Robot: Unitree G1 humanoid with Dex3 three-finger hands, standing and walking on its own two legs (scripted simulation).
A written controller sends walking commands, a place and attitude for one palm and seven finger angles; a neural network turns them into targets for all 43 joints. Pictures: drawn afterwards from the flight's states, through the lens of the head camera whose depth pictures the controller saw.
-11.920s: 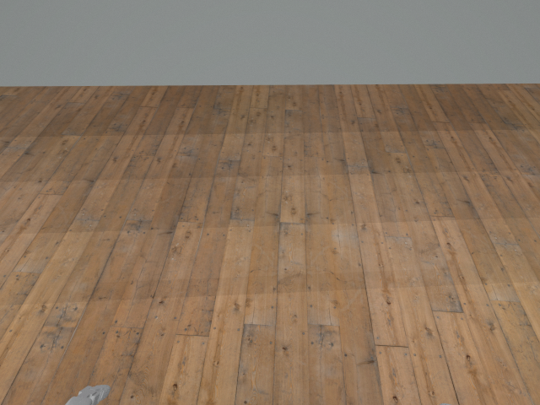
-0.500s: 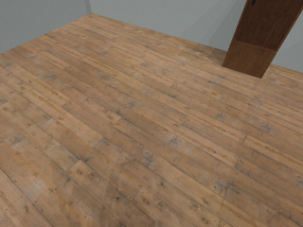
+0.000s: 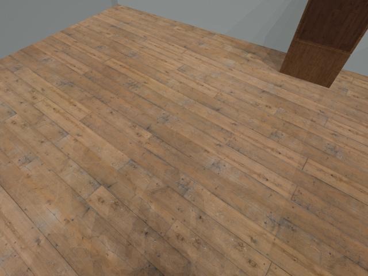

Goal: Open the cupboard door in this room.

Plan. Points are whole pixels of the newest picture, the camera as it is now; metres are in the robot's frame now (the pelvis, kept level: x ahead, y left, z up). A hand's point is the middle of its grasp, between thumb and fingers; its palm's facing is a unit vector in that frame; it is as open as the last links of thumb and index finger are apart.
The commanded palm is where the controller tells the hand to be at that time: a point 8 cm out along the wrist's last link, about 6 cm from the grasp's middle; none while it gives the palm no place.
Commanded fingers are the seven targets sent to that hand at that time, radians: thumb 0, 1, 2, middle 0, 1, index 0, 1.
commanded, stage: stand and wait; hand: left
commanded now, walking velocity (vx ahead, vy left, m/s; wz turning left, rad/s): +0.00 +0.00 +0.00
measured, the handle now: out of the picture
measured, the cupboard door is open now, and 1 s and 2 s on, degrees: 0 0 0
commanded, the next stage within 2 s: turn or walk to find it in 1.00 s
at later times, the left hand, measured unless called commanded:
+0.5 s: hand out of the picture +0.00 +0.17 -0.17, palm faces +0.03 -0.98 -0.20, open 7.3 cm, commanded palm none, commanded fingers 0.00 0.90 0.90 -0.20 -0.30 -0.20 -0.30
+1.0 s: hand out of the picture +0.07 +0.23 -0.15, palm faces -0.01 -0.94 -0.33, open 7.3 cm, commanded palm none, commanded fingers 0.00 0.90 0.90 -0.20 -0.30 -0.20 -0.30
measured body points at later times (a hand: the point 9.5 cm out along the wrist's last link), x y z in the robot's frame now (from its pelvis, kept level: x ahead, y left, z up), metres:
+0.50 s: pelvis +0.00 -0.01 +0.01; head +0.01 -0.01 +0.46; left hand +0.00 +0.23 -0.15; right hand +0.03 -0.25 -0.15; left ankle -0.03 +0.11 -0.74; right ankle +0.01 -0.13 -0.74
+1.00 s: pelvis +0.00 -0.02 +0.01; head +0.01 -0.02 +0.46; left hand +0.07 +0.28 -0.12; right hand +0.06 -0.32 -0.12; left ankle -0.03 +0.11 -0.74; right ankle +0.01 -0.13 -0.74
